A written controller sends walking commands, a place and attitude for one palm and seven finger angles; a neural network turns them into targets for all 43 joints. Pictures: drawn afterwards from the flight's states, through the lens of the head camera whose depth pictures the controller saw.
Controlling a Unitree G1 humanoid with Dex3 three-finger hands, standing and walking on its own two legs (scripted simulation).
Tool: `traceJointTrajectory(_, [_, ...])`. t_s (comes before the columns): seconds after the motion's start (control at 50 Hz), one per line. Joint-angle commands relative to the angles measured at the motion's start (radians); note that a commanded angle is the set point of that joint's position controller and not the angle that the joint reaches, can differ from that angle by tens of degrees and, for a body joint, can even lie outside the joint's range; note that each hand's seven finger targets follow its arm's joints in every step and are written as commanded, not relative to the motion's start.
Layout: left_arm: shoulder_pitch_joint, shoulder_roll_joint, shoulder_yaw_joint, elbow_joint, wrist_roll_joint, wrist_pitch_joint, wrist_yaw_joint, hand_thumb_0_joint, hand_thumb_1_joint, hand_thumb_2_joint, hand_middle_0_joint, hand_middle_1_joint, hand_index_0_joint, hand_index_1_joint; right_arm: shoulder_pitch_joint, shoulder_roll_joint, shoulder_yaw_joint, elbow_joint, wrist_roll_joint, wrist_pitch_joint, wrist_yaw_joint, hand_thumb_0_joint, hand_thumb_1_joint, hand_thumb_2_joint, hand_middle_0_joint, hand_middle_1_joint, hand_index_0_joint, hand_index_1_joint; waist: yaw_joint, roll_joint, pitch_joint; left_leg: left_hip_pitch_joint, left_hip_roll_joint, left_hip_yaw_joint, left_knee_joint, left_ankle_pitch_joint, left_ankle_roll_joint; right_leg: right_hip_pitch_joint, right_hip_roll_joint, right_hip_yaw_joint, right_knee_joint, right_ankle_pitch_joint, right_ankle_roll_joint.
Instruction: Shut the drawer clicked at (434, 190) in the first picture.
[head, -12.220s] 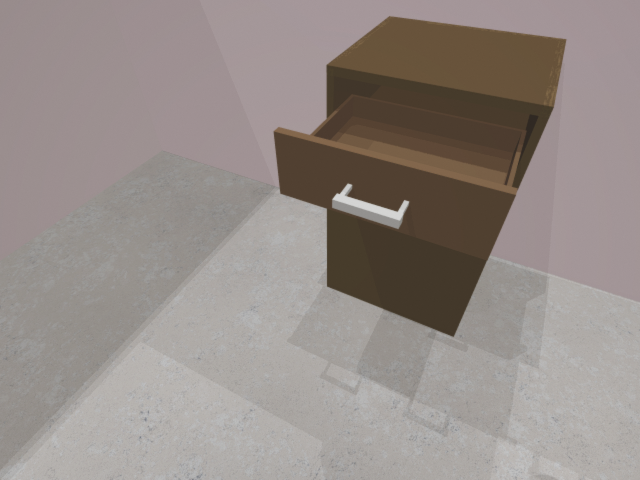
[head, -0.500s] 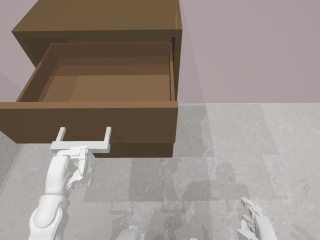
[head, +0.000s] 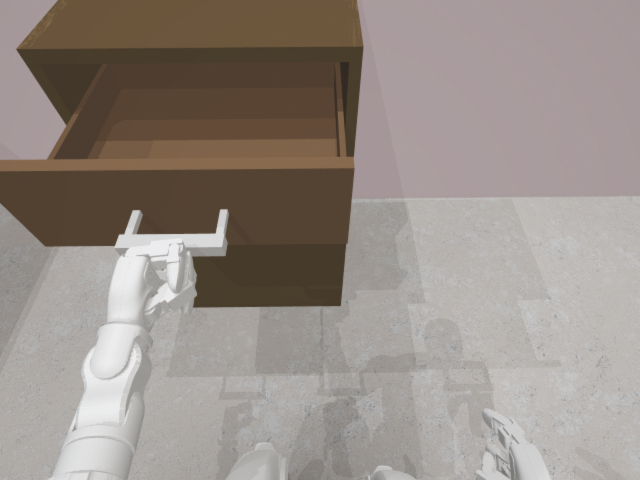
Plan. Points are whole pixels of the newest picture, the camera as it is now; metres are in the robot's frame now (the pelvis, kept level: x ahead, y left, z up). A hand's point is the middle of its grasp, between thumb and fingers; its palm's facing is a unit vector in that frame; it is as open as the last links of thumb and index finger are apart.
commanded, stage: push the drawer shut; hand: left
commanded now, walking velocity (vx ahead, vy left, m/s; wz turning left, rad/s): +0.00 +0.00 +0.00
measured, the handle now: (176, 231) +0.42 +0.20 +0.06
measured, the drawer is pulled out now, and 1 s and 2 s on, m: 0.23 0.11 0.00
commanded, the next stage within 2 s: none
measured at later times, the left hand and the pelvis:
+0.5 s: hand (202, 236) +0.41 +0.17 +0.05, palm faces +0.02 -1.00 -0.05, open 3.2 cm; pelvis +0.00 +0.01 +0.00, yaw -1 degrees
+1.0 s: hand (206, 208) +0.46 +0.17 +0.06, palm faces +0.03 -1.00 -0.05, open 3.3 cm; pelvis +0.00 +0.01 -0.01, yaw -1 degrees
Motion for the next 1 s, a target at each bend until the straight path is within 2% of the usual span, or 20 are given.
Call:
traceJointTrajectory(0.0, [-0.342, 0.154, 0.077, -0.180, -0.012, -0.076, 0.019, 0.000, 0.900, 0.900, -1.400, -1.600, -1.400, -1.600, -0.001, -0.133, -0.055, -0.126, 0.007, -0.035, -0.009, 0.000, -0.900, -0.900, 0.200, 0.300, 0.200, 0.300, -0.019, -0.013, -0.306, 0.245, -0.028, -0.050, -0.105, 0.138, 0.019, 0.053, -0.006, 0.105, -0.176, 0.275, 0.042])
traceJointTrajectory(0.04, [-0.372, 0.160, 0.079, -0.163, -0.010, -0.078, 0.021, 0.000, 0.900, 0.900, -1.400, -1.600, -1.400, -1.600, 0.006, -0.135, -0.057, -0.123, 0.008, -0.033, -0.008, 0.000, -0.900, -0.900, 0.200, 0.300, 0.200, 0.300, -0.019, -0.003, -0.315, 0.254, -0.027, -0.050, -0.107, 0.140, 0.017, 0.047, -0.005, 0.102, -0.175, 0.275, 0.041])
traceJointTrajectory(0.06, [-0.376, 0.174, 0.090, -0.138, -0.006, -0.077, 0.028, 0.000, 0.900, 0.900, -1.400, -1.600, -1.400, -1.600, 0.015, -0.141, -0.057, -0.117, 0.005, -0.029, -0.008, 0.000, -0.900, -0.900, 0.200, 0.300, 0.200, 0.300, -0.024, -0.036, -0.308, 0.244, -0.025, -0.054, -0.105, 0.140, 0.021, 0.043, -0.001, 0.100, -0.174, 0.275, 0.043])
traceJointTrajectory(0.08, [-0.391, 0.163, 0.080, -0.131, -0.003, -0.078, 0.030, 0.000, 0.900, 0.900, -1.400, -1.600, -1.400, -1.600, 0.015, -0.139, -0.056, -0.118, 0.006, -0.026, -0.006, 0.000, -0.900, -0.900, 0.200, 0.300, 0.200, 0.300, -0.024, -0.017, -0.306, 0.244, -0.026, -0.053, -0.107, 0.134, 0.019, 0.036, -0.002, 0.100, -0.173, 0.270, 0.042])
traceJointTrajectory(0.1, [-0.414, 0.159, 0.077, -0.117, -0.003, -0.079, 0.032, 0.000, 0.900, 0.900, -1.400, -1.600, -1.400, -1.600, 0.022, -0.139, -0.056, -0.114, 0.006, -0.024, -0.005, 0.000, -0.900, -0.900, 0.200, 0.300, 0.200, 0.300, -0.030, -0.041, -0.303, 0.244, -0.025, -0.055, -0.109, 0.134, 0.020, 0.035, -0.001, 0.098, -0.174, 0.272, 0.043])
traceJointTrajectory(0.18, [-0.464, 0.178, 0.085, -0.079, 0.016, -0.087, 0.042, 0.000, 0.900, 0.900, -1.400, -1.600, -1.400, -1.600, 0.041, -0.141, -0.059, -0.107, 0.003, -0.012, 0.002, 0.000, -0.900, -0.900, 0.200, 0.300, 0.200, 0.300, -0.029, -0.005, -0.318, 0.255, -0.024, -0.057, -0.107, 0.155, 0.017, 0.026, 0.002, 0.094, -0.161, 0.290, 0.038])
traceJointTrajectory(0.3, [-0.544, 0.197, 0.101, -0.013, 0.030, -0.095, 0.053, 0.000, 0.900, 0.900, -1.400, -1.600, -1.400, -1.600, 0.071, -0.148, -0.064, -0.096, 0.000, 0.008, 0.008, 0.000, -0.900, -0.900, 0.200, 0.300, 0.200, 0.300, -0.033, -0.006, -0.343, 0.272, -0.021, -0.062, -0.101, 0.175, 0.015, 0.007, 0.008, 0.087, -0.151, 0.299, 0.035])
traceJointTrajectory(0.32, [-0.574, 0.191, 0.092, -0.003, 0.030, -0.093, 0.054, 0.000, 0.900, 0.900, -1.400, -1.600, -1.400, -1.600, 0.074, -0.149, -0.063, -0.093, -0.001, 0.011, 0.008, 0.000, -0.900, -0.900, 0.200, 0.300, 0.200, 0.300, -0.045, -0.019, -0.350, 0.270, -0.021, -0.061, -0.098, 0.170, 0.017, 0.004, 0.007, 0.089, -0.153, 0.298, 0.038])
traceJointTrajectory(0.46, [-0.667, 0.212, 0.107, 0.063, 0.045, -0.096, 0.056, 0.000, 0.900, 0.900, -1.400, -1.600, -1.400, -1.600, 0.108, -0.153, -0.067, -0.076, -0.005, 0.031, 0.015, 0.000, -0.900, -0.900, 0.200, 0.300, 0.200, 0.300, -0.048, 0.025, -0.376, 0.311, -0.017, -0.072, -0.086, 0.236, 0.013, -0.024, 0.015, 0.078, -0.134, 0.336, 0.030])
traceJointTrajectory(0.54, [-0.698, 0.213, 0.118, 0.120, 0.042, -0.095, 0.055, 0.000, 0.900, 0.900, -1.400, -1.600, -1.400, -1.600, 0.123, -0.152, -0.068, -0.072, -0.006, 0.043, 0.019, 0.000, -0.900, -0.900, 0.200, 0.300, 0.200, 0.300, -0.053, -0.022, -0.380, 0.283, -0.019, -0.065, -0.080, 0.243, 0.015, -0.007, 0.016, 0.083, -0.135, 0.361, 0.035])
traceJointTrajectory(0.6, [-0.734, 0.248, 0.145, 0.117, 0.046, -0.107, 0.053, 0.000, 0.900, 0.900, -1.400, -1.600, -1.400, -1.600, 0.133, -0.153, -0.070, -0.069, -0.008, 0.050, 0.021, 0.000, -0.900, -0.900, 0.200, 0.300, 0.200, 0.300, -0.047, 0.017, -0.417, 0.301, -0.019, -0.063, -0.069, 0.278, 0.014, -0.003, 0.015, 0.088, -0.122, 0.394, 0.033])
traceJointTrajectory(0.62, [-0.727, 0.240, 0.139, 0.137, 0.048, -0.106, 0.051, 0.000, 0.900, 0.900, -1.400, -1.600, -1.400, -1.600, 0.136, -0.152, -0.068, -0.071, -0.008, 0.053, 0.023, 0.000, -0.900, -0.900, 0.200, 0.300, 0.200, 0.300, -0.047, 0.012, -0.412, 0.295, -0.020, -0.064, -0.070, 0.275, 0.013, -0.003, 0.016, 0.086, -0.122, 0.389, 0.032])
traceJointTrajectory(0.66, [-0.741, 0.280, 0.172, 0.170, 0.048, -0.107, 0.049, 0.000, 0.900, 0.900, -1.400, -1.600, -1.400, -1.600, 0.144, -0.157, -0.068, -0.065, -0.009, 0.058, 0.022, 0.000, -0.900, -0.900, 0.200, 0.300, 0.200, 0.300, -0.046, -0.011, -0.399, 0.264, -0.020, -0.061, -0.064, 0.270, 0.017, 0.009, 0.019, 0.091, -0.121, 0.396, 0.033])
traceJointTrajectory(0.68, [-0.768, 0.263, 0.158, 0.170, 0.048, -0.110, 0.046, 0.000, 0.900, 0.900, -1.400, -1.600, -1.400, -1.600, 0.145, -0.153, -0.067, -0.067, -0.010, 0.060, 0.024, 0.000, -0.900, -0.900, 0.200, 0.300, 0.200, 0.300, -0.057, -0.009, -0.401, 0.264, -0.022, -0.056, -0.061, 0.275, 0.018, 0.006, 0.017, 0.093, -0.121, 0.409, 0.036])
traceJointTrajectory(0.76, [-0.791, 0.275, 0.167, 0.173, 0.052, -0.119, 0.039, 0.000, 0.900, 0.900, -1.400, -1.600, -1.400, -1.600, 0.159, -0.153, -0.070, -0.066, -0.012, 0.066, 0.029, 0.000, -0.900, -0.900, 0.200, 0.300, 0.200, 0.300, -0.050, 0.040, -0.431, 0.294, -0.020, -0.060, -0.052, 0.308, 0.015, -0.004, 0.020, 0.092, -0.109, 0.424, 0.030])
traceJointTrajectory(0.84, [-0.863, 0.270, 0.159, 0.226, 0.054, -0.122, 0.036, 0.000, 0.900, 0.900, -1.400, -1.600, -1.400, -1.600, 0.169, -0.152, -0.071, -0.053, -0.011, 0.073, 0.030, 0.000, -0.900, -0.900, 0.200, 0.300, 0.200, 0.300, -0.075, -0.014, -0.411, 0.254, -0.020, -0.057, -0.042, 0.265, 0.021, -0.019, 0.022, 0.099, -0.117, 0.401, 0.038])
traceJointTrajectory(0.86, [-0.885, 0.306, 0.185, 0.246, 0.056, -0.123, 0.035, 0.000, 0.900, 0.900, -1.400, -1.600, -1.400, -1.600, 0.174, -0.156, -0.070, -0.048, -0.012, 0.074, 0.027, 0.000, -0.900, -0.900, 0.200, 0.300, 0.200, 0.300, -0.076, -0.014, -0.396, 0.229, -0.021, -0.055, -0.035, 0.257, 0.023, -0.019, 0.023, 0.103, -0.113, 0.400, 0.037])
traceJointTrajectory(0.9, [-0.925, 0.332, 0.198, 0.276, 0.063, -0.128, 0.031, 0.000, 0.900, 0.900, -1.400, -1.600, -1.400, -1.600, 0.180, -0.156, -0.067, -0.042, -0.013, 0.078, 0.026, 0.000, -0.900, -0.900, 0.200, 0.300, 0.200, 0.300, -0.080, -0.006, -0.404, 0.210, -0.022, -0.055, -0.030, 0.243, 0.024, -0.020, 0.019, 0.110, -0.109, 0.394, 0.040])
traceJointTrajectory(0.94, [-0.969, 0.318, 0.185, 0.307, 0.067, -0.134, 0.026, 0.000, 0.900, 0.900, -1.400, -1.600, -1.400, -1.600, 0.185, -0.154, -0.067, -0.037, -0.013, 0.079, 0.026, 0.000, -0.900, -0.900, 0.200, 0.300, 0.200, 0.300, -0.089, 0.015, -0.399, 0.222, -0.021, -0.059, -0.027, 0.230, 0.024, -0.052, 0.020, 0.105, -0.110, 0.365, 0.038])
traceJointTrajectory(0.98, [-1.000, 0.314, 0.178, 0.315, 0.074, -0.141, 0.024, 0.000, 0.900, 0.900, -1.400, -1.600, -1.400, -1.600, 0.193, -0.155, -0.067, -0.033, -0.015, 0.079, 0.027, 0.000, -0.900, -0.900, 0.200, 0.300, 0.200, 0.300, -0.091, 0.052, -0.436, 0.253, -0.019, -0.066, -0.021, 0.242, 0.022, -0.079, 0.022, 0.100, -0.099, 0.352, 0.035])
